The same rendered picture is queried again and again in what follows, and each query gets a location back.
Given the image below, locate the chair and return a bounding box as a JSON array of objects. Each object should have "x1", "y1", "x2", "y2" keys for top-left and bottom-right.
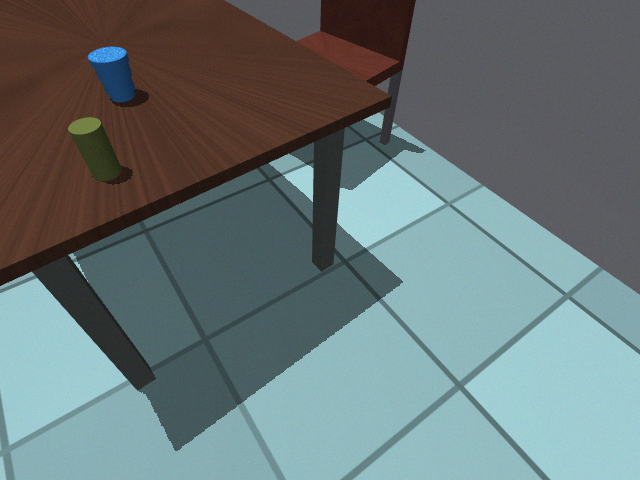
[{"x1": 296, "y1": 0, "x2": 416, "y2": 145}]

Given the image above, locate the table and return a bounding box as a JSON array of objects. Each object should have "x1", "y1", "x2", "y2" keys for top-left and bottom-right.
[{"x1": 0, "y1": 0, "x2": 392, "y2": 391}]

